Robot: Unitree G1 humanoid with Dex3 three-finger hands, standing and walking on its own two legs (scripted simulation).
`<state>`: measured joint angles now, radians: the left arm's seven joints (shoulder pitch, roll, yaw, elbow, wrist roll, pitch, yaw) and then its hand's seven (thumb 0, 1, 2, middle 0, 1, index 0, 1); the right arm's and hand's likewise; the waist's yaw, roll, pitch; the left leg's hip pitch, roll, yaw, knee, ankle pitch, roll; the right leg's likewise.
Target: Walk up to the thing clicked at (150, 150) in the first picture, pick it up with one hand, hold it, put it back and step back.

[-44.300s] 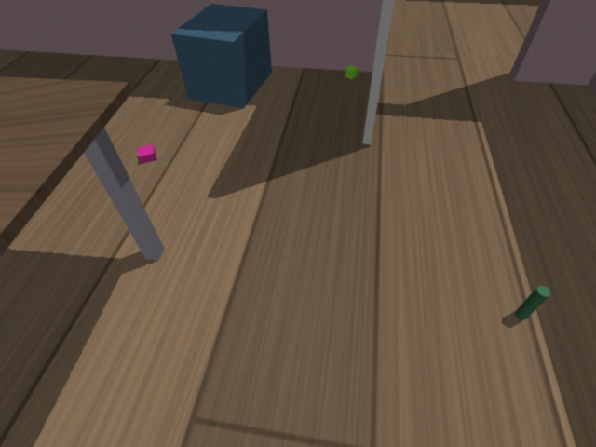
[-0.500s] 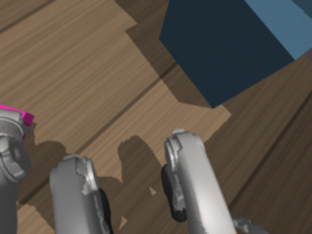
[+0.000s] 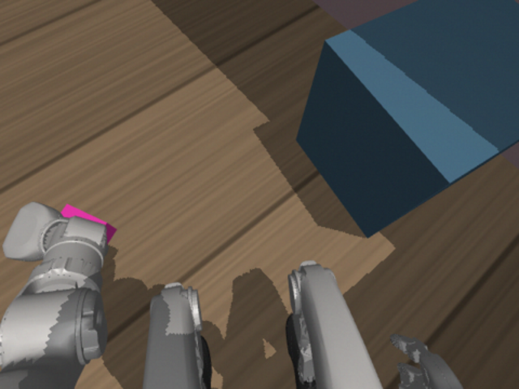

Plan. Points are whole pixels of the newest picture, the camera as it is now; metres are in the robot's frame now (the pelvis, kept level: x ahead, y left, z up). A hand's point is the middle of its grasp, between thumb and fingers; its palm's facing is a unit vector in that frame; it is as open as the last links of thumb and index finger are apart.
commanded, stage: lift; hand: left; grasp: from above
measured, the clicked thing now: (78, 237) +0.40 +0.29 -0.14
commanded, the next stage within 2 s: hold in 0.92 s
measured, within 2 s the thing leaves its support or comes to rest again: neither
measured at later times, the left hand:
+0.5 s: hand (21, 207) +0.37 +0.24 +0.09, palm faces -0.16 -0.42 -0.89, open 10.4 cm
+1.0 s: hand out of the picture +0.38 +0.24 +0.17, palm faces -0.15 -0.43 -0.89, open 10.5 cm
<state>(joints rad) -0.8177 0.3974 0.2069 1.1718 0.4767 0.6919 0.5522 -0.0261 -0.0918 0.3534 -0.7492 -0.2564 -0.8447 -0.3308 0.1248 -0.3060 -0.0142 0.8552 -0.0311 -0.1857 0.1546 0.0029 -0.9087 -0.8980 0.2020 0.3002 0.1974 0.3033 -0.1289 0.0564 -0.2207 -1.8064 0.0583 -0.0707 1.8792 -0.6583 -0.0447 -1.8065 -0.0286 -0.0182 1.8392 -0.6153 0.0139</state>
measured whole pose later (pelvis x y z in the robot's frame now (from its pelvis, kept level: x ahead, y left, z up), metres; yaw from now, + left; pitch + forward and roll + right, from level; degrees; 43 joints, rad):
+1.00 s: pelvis +0.07 -0.01 +0.23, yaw +1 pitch +13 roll +0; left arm -0.68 0.18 0.04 1.15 0.41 0.88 0.56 -0.03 0.04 0.43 -0.84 -0.45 -0.64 -0.45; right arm 0.21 -0.27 -0.01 0.91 0.00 -0.15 0.09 0.01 -0.90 -0.89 0.20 0.30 0.20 0.30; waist -0.05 0.04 -0.14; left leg -0.70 0.07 0.00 0.88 -0.41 -0.05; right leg -0.71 -0.02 -0.02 0.87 -0.39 0.00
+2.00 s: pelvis +0.09 -0.01 +0.26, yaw +1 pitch +7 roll +1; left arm -0.64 0.12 -0.02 1.03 0.40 0.98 0.55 -0.02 0.03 0.44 -0.85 -0.47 -0.63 -0.49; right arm 0.15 -0.29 0.00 0.86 0.01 -0.10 0.11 0.01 -0.90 -0.90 0.20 0.30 0.20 0.30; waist -0.02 0.04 -0.09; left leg -0.45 0.06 0.01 0.67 -0.35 -0.05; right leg -0.48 -0.02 -0.02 0.70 -0.35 0.00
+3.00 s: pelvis +0.09 -0.01 +0.27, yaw +1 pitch +7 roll +0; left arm -0.66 0.12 -0.03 1.04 0.42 1.00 0.54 0.00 0.02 0.40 -0.93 -0.39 -0.69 -0.43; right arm 0.13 -0.28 -0.01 0.86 0.02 -0.10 0.12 0.01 -0.91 -0.90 0.20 0.30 0.20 0.30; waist 0.00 0.04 -0.10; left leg -0.41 0.06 0.02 0.62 -0.34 -0.05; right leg -0.44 -0.03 -0.01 0.65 -0.33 0.01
